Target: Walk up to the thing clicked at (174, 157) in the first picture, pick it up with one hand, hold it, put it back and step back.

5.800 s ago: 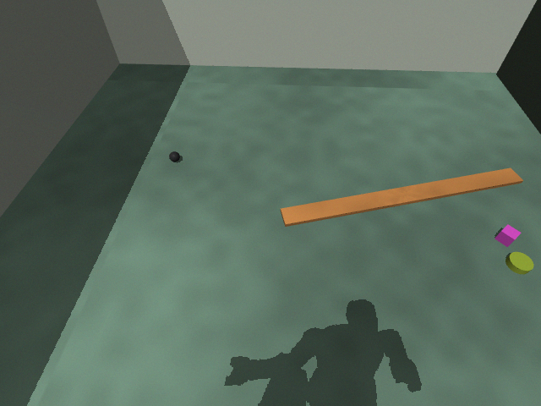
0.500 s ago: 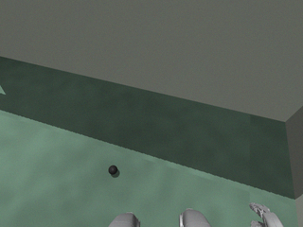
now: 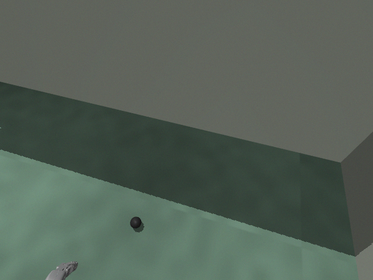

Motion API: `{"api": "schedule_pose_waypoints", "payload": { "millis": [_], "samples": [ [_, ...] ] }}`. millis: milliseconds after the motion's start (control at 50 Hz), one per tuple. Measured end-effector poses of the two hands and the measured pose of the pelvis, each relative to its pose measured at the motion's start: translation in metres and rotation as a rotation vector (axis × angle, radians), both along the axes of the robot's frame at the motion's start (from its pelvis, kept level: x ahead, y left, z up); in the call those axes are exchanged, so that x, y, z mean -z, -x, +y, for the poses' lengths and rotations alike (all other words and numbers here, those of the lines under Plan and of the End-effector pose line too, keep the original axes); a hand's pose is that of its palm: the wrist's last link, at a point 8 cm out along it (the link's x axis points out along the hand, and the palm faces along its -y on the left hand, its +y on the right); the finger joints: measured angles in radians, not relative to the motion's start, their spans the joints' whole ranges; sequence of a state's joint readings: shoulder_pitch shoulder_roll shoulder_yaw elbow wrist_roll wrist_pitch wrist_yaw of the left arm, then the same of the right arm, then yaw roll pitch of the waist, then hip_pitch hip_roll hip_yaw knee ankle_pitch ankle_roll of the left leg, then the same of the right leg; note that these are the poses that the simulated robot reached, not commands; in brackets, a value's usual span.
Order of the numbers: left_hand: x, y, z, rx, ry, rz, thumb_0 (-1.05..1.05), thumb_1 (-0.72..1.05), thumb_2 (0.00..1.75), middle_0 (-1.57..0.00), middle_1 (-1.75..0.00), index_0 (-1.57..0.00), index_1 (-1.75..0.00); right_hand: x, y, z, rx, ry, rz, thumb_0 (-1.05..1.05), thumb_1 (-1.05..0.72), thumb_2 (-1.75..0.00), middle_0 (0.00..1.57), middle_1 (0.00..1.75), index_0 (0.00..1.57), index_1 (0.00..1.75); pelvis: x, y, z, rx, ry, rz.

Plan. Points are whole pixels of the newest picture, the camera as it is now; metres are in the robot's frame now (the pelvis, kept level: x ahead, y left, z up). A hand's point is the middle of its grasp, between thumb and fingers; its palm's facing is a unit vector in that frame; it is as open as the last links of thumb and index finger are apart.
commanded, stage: walk up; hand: left
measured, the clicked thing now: (135, 222) +0.46 +0.28 -0.74
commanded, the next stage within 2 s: stand in 0.78 s
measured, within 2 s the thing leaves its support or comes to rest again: neither
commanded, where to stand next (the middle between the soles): +0.08 +0.03 m, yaw -1 degrees
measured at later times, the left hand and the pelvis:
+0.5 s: hand out of the picture +0.08 +0.25 -0.14, palm faces +0.02 -0.94 -0.35, open 7.4 cm; pelvis +0.00 -0.01 +0.01, yaw +1 degrees
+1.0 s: hand out of the picture +0.08 +0.24 -0.14, palm faces +0.02 -0.94 -0.33, open 7.4 cm; pelvis +0.01 -0.01 +0.01, yaw +1 degrees
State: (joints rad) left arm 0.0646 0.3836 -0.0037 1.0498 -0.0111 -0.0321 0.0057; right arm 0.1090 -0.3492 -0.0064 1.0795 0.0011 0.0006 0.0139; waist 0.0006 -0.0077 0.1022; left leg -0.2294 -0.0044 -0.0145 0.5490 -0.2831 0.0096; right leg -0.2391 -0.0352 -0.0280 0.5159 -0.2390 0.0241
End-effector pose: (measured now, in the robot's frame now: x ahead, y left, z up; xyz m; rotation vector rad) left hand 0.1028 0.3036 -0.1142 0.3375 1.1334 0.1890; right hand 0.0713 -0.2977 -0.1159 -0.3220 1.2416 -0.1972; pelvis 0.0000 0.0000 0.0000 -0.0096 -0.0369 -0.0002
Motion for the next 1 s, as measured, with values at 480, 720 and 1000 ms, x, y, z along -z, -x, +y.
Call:
{"api": "schedule_pose_waypoints", "payload": {
  "millis": [480,720,1000],
  "samples": [
    [-0.011,0.028,-0.008,-0.072,0.008,0.074,0.01,0.91,0.9,-0.2,-0.3,-0.2,-0.3,-0.01,-0.027,-0.007,-0.019,-0.013,-0.03,0.0,-0.91,-0.9,0.2,0.3,0.2,0.3,-0.013,-0.003,-0.007,-0.018,-0.009,-0.003],
    [-0.009,0.032,-0.009,-0.08,0.014,0.093,0.01,0.91,0.9,-0.2,-0.3,-0.2,-0.3,-0.007,-0.009,-0.006,-0.002,-0.013,0.022,0.0,-0.91,-0.9,0.2,0.3,0.2,0.3,-0.014,-0.005,-0.007,-0.022,-0.009,-0.001],
    [-0.008,0.026,-0.016,-0.074,0.024,0.087,0.01,0.91,0.9,-0.2,-0.3,-0.2,-0.3,-0.009,-0.018,-0.003,-0.024,-0.017,-0.015,0.0,-0.91,-0.9,0.2,0.3,0.2,0.3,-0.014,-0.008,-0.01,-0.016,-0.01,-0.004]
  ]
}}
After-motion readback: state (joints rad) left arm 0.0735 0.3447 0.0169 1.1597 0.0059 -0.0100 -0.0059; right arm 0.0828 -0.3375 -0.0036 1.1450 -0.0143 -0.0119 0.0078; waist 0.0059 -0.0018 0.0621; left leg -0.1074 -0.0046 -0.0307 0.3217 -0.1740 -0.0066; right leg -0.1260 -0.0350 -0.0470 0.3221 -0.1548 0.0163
